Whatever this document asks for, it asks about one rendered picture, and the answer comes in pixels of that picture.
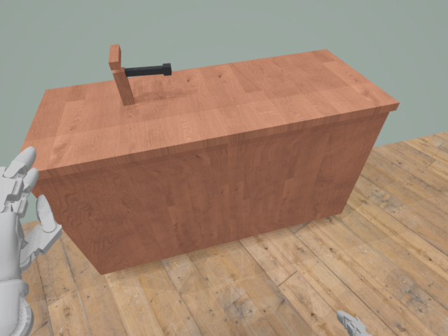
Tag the left robot hand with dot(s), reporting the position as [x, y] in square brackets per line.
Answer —
[16, 183]

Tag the tap lever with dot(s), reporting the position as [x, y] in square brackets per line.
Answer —
[149, 70]

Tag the right robot hand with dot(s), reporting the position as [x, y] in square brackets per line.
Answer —
[354, 326]

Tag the counter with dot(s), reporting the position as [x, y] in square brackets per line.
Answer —
[146, 168]

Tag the robot left forearm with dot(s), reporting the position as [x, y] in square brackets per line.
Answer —
[16, 316]

